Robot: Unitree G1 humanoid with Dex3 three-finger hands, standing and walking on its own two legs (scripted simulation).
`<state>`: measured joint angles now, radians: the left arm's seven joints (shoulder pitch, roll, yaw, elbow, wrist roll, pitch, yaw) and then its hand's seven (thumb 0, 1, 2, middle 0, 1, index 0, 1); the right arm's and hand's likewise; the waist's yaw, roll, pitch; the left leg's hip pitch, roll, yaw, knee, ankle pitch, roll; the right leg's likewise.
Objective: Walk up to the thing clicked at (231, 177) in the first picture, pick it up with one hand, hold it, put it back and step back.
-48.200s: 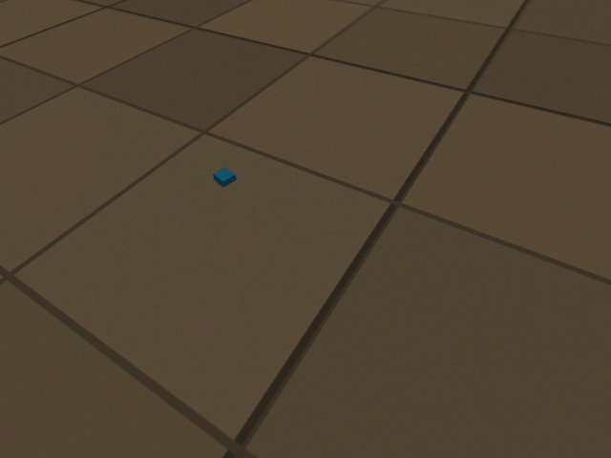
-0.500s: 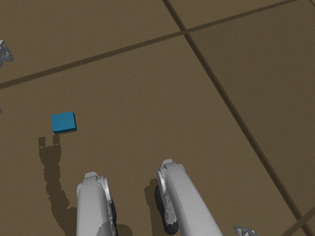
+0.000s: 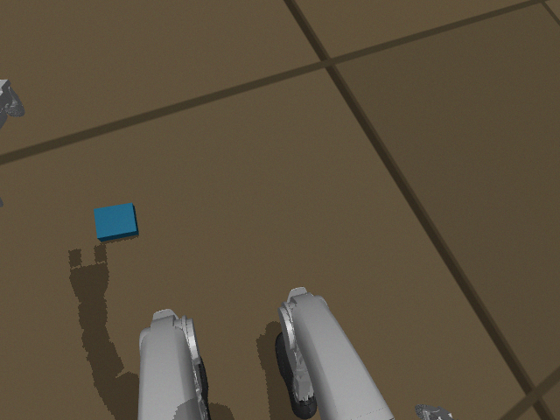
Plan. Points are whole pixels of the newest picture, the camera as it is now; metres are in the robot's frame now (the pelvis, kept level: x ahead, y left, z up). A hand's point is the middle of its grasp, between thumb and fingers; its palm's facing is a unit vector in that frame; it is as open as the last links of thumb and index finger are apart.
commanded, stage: go down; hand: left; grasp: from above
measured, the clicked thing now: (116, 222) +0.55 +0.26 -0.52
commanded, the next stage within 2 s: approach in 0.22 s
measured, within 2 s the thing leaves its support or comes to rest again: neither
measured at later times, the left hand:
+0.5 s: hand out of the picture +0.51 +0.31 -0.07, palm faces -0.45 -0.03 -0.89, open 13.5 cm
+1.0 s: hand (89, 214) +0.51 +0.27 -0.33, palm faces -0.46 -0.02 -0.89, open 13.4 cm
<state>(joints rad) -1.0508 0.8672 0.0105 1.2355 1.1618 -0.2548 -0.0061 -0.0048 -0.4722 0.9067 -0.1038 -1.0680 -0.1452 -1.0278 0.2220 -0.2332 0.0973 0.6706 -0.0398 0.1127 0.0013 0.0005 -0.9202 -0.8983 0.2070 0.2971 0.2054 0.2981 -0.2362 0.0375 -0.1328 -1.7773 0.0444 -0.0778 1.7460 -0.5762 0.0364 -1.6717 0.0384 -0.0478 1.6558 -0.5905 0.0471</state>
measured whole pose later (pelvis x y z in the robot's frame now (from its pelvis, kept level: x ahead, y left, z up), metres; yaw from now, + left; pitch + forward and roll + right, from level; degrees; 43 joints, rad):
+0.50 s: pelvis +0.00 +0.00 +0.00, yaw +0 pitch +35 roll -8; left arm -1.05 0.84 -0.02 1.29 1.16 -0.24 0.04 0.00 -0.43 0.89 -0.14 -1.04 -0.17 -1.01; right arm 0.22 -0.24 0.09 0.68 -0.04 0.10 0.01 0.00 -0.91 -0.90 0.21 0.30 0.21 0.30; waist -0.23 0.04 -0.14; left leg -1.78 0.05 -0.08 1.75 -0.59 0.03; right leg -1.67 0.04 -0.05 1.66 -0.60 0.04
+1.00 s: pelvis -0.01 -0.01 -0.16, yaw -3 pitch +38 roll -10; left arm -1.20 0.91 0.05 1.50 1.32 -0.23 0.28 0.00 -0.41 0.89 -0.17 -0.99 -0.19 -0.97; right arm 0.16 -0.23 0.15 0.67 -0.12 0.04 0.09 0.00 -0.91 -0.89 0.21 0.30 0.20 0.30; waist -0.33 -0.02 -0.01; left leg -2.31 0.02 -0.12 2.26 -0.62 0.03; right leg -2.18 0.04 -0.07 2.18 -0.67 0.05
